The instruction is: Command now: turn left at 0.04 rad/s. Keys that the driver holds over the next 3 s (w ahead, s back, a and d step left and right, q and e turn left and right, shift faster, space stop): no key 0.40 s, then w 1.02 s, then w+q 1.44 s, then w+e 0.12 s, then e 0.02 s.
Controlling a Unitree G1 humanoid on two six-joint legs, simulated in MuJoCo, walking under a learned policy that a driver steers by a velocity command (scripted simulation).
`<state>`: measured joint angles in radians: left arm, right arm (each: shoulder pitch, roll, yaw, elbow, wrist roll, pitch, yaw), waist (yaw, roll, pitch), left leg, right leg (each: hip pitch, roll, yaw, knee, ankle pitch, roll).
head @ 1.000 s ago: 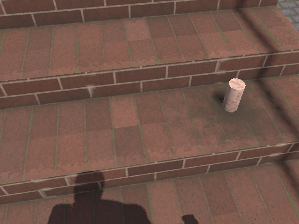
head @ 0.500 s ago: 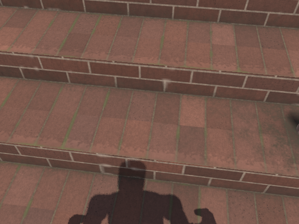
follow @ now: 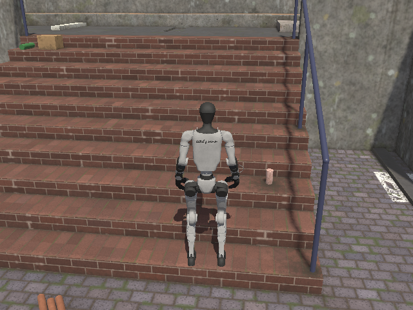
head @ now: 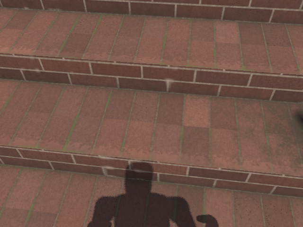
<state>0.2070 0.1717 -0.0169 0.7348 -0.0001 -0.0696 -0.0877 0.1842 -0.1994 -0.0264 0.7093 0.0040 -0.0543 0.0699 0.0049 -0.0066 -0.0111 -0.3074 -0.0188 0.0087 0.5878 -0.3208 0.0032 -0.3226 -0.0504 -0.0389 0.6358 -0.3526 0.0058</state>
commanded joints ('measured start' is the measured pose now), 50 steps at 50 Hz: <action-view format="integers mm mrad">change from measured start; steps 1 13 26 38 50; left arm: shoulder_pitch -16 -21 199 -56 -442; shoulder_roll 98 116 217 78 15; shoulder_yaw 28 40 93 45 -66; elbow -72 -72 2 26 -137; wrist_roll -1 1 45 34 41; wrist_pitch -14 -5 -12 -23 85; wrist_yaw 1 4 81 32 -13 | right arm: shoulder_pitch -13 17 -21 536 369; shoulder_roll -87 -99 -117 -122 -110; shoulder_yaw -28 -34 -53 -11 90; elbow -59 -16 -7 279 296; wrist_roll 2 2 -49 -136 -63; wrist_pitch -13 -4 0 -25 -57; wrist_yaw -8 -13 -53 -5 13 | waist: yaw -3 -6 83 -133 9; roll -23 -20 -148 41 188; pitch -77 -57 43 169 29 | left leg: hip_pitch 3 4 -295 552 -194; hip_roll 37 34 19 445 248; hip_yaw -33 -14 -9 -556 -29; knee -91 -114 50 -335 -609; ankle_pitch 209 216 -157 81 653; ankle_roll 31 19 99 381 278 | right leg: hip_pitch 81 113 261 -1111 -470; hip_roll -36 -20 -246 118 45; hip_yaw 46 42 431 281 -193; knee -86 -105 -381 1396 870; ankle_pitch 294 307 -387 -45 25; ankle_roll -36 -36 -301 -225 -133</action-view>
